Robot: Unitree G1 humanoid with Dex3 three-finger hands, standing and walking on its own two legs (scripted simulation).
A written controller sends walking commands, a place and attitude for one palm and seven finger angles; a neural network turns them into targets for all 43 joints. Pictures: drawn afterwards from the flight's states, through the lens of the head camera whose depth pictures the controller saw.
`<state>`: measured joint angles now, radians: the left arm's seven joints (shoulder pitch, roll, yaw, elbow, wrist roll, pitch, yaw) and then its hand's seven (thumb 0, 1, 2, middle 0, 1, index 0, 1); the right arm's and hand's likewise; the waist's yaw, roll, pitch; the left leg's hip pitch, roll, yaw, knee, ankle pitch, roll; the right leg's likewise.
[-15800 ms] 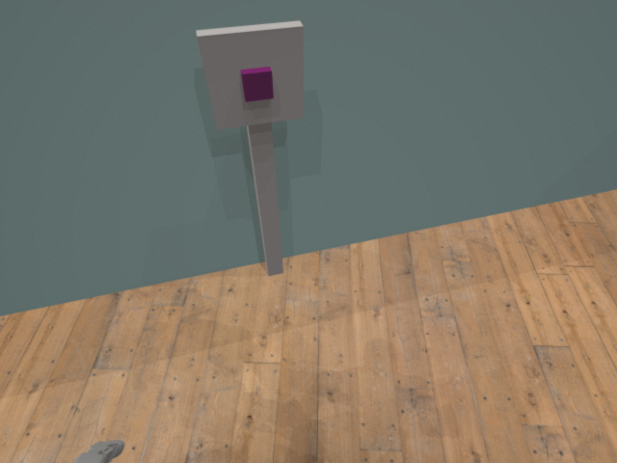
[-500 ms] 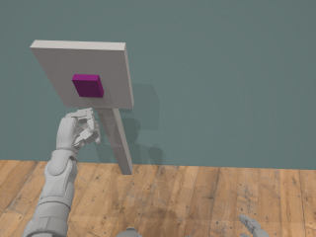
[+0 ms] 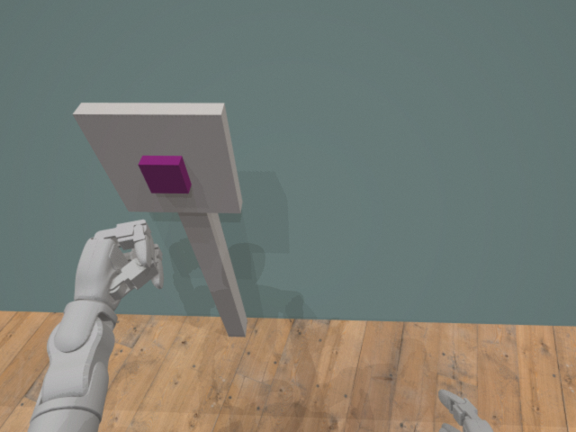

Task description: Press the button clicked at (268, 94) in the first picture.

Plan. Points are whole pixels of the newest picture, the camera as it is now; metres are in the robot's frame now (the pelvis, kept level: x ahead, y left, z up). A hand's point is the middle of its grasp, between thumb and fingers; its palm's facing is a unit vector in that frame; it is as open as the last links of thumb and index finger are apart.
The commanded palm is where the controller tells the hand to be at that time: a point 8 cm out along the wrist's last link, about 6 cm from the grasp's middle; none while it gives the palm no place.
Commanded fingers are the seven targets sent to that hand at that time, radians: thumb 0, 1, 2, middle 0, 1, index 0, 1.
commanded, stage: draw the hand back to the body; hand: left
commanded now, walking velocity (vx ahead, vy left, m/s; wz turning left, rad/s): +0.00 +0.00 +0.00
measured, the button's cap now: (166, 173) +0.49 +0.22 +0.08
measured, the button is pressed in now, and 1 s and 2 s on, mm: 0 0 0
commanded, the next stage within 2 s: step back with the hand held close in 1.20 s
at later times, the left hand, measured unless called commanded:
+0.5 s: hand (84, 302) +0.24 +0.23 +0.14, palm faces +0.27 -0.92 -0.28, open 3.1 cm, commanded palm +0.19 +0.27 +0.16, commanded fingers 0.00 0.90 0.90 -1.30 -1.50 -1.30 -1.50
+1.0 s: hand out of the picture +0.19 +0.26 +0.20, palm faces +0.41 -0.81 -0.42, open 3.1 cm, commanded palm +0.15 +0.30 +0.21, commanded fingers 0.00 0.90 0.90 -1.30 -1.50 -1.30 -1.50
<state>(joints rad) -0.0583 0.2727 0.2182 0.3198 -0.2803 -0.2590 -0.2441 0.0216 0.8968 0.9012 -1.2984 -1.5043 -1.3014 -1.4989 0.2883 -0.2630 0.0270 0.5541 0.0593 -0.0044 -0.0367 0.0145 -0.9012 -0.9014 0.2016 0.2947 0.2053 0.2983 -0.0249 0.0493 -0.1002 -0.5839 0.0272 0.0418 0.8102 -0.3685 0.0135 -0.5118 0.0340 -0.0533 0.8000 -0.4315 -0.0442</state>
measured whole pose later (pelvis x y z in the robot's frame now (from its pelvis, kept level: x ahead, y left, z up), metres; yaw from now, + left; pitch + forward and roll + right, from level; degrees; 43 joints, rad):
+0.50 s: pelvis +0.01 +0.01 +0.03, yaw +1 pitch -2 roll +0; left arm 0.31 0.29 0.14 -0.18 -0.08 -0.07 0.07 0.02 0.89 0.90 -1.30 -1.50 -1.30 -1.50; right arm 0.17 -0.23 0.05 0.59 0.03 -0.06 -0.09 0.02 -0.90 -0.90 0.20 0.29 0.21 0.30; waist 0.05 0.06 0.00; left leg -0.22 0.00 0.04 0.49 -0.24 0.03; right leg -0.14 0.02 -0.05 0.47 -0.30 -0.03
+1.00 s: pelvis +0.02 +0.01 +0.04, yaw +0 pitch -4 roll +0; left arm 0.57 0.34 0.30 -0.50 -0.07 -0.08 0.10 0.02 0.89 0.90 -1.30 -1.50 -1.31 -1.50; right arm 0.20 -0.23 0.02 0.61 0.00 -0.06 -0.07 0.02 -0.90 -0.90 0.20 0.29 0.21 0.30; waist 0.07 0.08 0.00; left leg -0.12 0.00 0.05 0.42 -0.24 0.03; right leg -0.03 0.02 -0.03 0.37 -0.27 -0.02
